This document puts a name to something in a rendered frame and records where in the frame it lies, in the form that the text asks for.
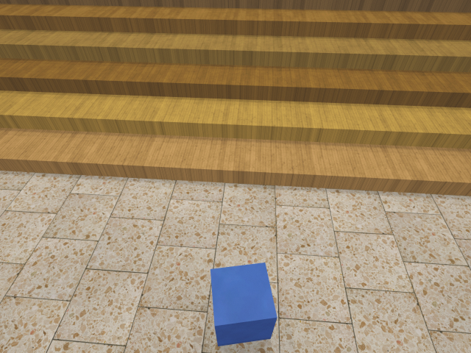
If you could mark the carton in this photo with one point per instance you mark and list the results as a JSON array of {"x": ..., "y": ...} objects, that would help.
[{"x": 243, "y": 305}]

